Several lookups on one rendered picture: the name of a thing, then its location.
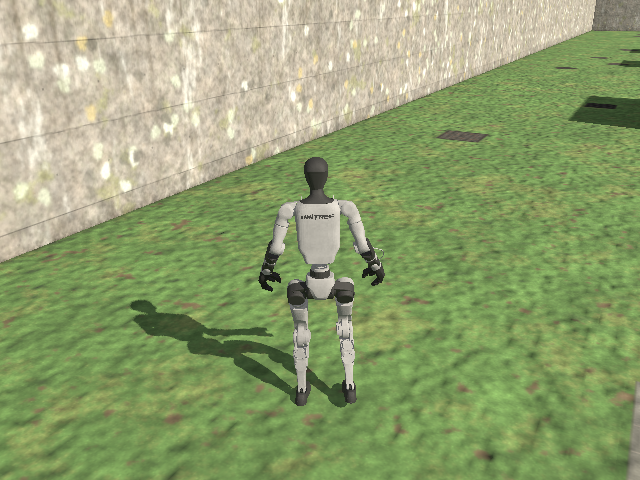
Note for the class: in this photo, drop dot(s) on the robot right shin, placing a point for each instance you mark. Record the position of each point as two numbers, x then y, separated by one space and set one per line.
348 356

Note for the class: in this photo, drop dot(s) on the robot right upper arm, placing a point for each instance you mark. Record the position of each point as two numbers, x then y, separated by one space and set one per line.
349 209

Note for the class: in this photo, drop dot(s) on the left robot forearm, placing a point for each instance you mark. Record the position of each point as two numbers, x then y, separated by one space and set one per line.
269 261

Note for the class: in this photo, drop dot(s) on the right robot hand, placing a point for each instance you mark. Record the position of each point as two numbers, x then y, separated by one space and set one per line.
379 273

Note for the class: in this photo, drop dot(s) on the right robot forearm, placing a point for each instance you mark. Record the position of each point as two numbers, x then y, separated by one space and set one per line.
371 258

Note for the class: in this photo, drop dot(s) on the left robot hand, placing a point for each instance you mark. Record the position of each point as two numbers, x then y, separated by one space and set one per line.
272 277

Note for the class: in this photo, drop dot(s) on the robot left upper arm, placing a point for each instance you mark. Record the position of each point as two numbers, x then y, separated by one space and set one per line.
286 211

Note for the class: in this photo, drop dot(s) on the robot left shin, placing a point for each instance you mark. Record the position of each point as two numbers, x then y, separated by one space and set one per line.
300 355

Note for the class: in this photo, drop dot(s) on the robot shin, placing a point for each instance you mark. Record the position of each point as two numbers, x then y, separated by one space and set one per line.
300 355
348 356

